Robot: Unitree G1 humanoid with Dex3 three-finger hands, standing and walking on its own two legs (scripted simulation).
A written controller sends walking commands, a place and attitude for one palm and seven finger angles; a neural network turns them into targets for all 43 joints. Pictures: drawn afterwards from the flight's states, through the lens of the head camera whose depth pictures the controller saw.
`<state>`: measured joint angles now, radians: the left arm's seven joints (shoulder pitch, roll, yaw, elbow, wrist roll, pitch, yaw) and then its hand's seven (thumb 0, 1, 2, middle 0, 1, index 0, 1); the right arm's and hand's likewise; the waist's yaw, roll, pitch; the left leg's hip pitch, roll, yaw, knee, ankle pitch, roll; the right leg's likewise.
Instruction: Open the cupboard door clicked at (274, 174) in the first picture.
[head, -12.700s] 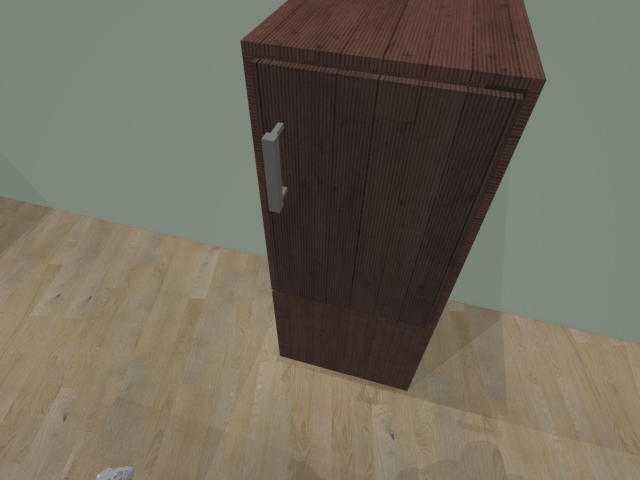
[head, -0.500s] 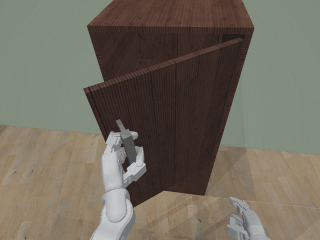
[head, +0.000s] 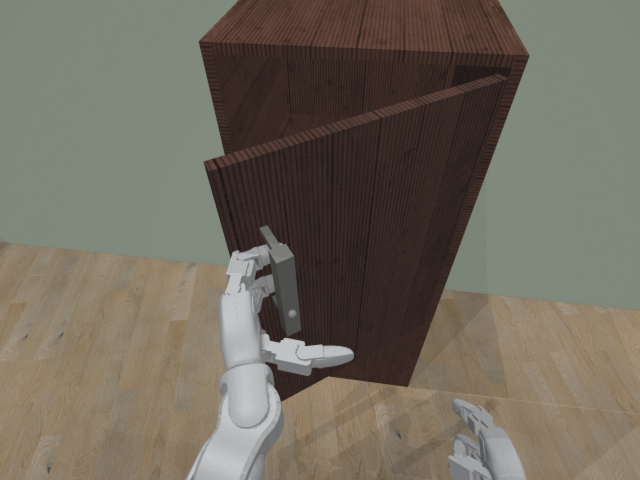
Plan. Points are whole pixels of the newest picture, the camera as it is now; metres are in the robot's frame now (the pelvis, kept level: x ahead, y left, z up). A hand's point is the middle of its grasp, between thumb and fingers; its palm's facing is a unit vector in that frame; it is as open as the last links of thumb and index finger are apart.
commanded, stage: open thumb and fingers to let go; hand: left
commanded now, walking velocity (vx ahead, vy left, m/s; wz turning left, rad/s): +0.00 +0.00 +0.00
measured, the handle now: (279, 283) +0.33 +0.08 +0.09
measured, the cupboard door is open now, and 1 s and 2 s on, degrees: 37 39 39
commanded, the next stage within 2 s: slide the hand sideways off the handle in 0.18 s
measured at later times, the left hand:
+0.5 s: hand (295, 352) +0.24 +0.05 +0.10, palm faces -0.19 -0.98 -0.05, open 16.4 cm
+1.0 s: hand (266, 365) +0.22 +0.08 +0.09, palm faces -0.12 -0.99 +0.00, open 16.2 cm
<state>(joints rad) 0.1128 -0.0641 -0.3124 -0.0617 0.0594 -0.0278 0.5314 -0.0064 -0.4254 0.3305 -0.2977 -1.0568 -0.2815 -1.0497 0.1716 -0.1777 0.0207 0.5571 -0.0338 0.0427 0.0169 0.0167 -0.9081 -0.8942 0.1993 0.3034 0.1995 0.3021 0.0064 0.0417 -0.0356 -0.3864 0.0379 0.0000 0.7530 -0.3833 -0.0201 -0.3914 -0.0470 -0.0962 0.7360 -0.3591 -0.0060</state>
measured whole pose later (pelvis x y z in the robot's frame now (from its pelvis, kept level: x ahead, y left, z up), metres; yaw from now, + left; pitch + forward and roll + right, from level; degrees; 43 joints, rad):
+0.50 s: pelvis -0.01 +0.00 +0.00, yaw +0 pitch +0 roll +0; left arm 0.16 0.09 -0.28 -0.10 -0.05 -0.11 0.03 -0.02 -0.50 0.30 -0.17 -0.34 -0.10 -0.35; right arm 0.22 -0.21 0.04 0.51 0.01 0.01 -0.01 0.02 -0.91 -0.89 0.20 0.30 0.20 0.30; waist 0.02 0.05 -0.02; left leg -0.40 0.03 0.00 0.77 -0.38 -0.02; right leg -0.40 -0.06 -0.10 0.76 -0.36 0.00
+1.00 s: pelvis +0.01 +0.00 +0.00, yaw -1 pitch +3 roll +0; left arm 0.43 0.10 -0.19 -0.32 -0.07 -0.12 -0.02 -0.01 -0.50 0.30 -0.18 -0.31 -0.18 -0.31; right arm 0.24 -0.20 0.05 0.45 0.01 -0.08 -0.01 0.02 -0.91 -0.89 0.20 0.30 0.20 0.30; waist 0.02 0.03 -0.04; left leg -0.41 0.04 0.01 0.78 -0.42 -0.02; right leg -0.43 -0.05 -0.08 0.78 -0.40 0.00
